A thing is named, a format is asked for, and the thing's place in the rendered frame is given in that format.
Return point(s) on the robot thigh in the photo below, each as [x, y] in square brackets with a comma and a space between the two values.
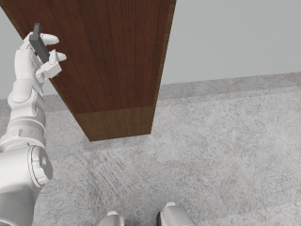
[112, 220]
[174, 215]

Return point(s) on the robot left forearm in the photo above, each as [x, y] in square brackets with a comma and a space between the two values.
[27, 121]

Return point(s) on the robot left thigh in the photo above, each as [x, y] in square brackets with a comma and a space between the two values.
[112, 220]

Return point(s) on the robot left upper arm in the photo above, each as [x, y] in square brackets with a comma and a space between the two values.
[23, 173]

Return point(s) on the left robot hand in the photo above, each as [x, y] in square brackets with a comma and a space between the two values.
[29, 66]

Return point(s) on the handle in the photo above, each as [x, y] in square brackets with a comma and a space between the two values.
[39, 45]

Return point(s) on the robot right thigh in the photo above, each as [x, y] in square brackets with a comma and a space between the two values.
[174, 215]

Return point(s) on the cupboard door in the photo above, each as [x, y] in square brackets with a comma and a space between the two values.
[113, 48]

